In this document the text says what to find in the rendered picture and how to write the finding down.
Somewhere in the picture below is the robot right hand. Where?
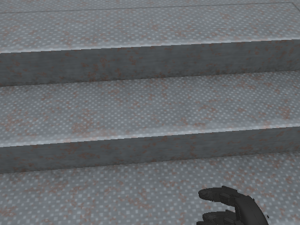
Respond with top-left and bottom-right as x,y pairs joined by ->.
196,186 -> 269,225

